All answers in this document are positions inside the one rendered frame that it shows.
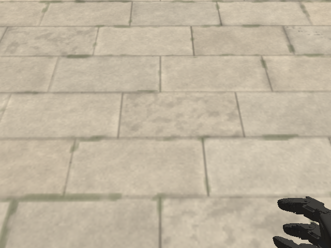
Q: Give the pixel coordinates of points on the robot right hand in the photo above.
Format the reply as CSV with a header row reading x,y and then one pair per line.
x,y
318,235

